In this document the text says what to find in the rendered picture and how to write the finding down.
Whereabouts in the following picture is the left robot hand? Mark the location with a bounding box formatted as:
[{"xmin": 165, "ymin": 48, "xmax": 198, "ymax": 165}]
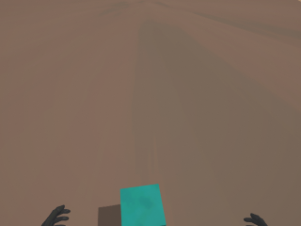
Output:
[{"xmin": 41, "ymin": 204, "xmax": 71, "ymax": 226}]

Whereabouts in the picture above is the right robot hand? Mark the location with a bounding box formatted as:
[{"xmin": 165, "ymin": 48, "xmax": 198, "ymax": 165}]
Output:
[{"xmin": 244, "ymin": 213, "xmax": 268, "ymax": 226}]

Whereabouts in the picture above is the carton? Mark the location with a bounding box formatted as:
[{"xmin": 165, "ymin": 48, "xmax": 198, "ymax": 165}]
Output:
[{"xmin": 119, "ymin": 184, "xmax": 166, "ymax": 226}]

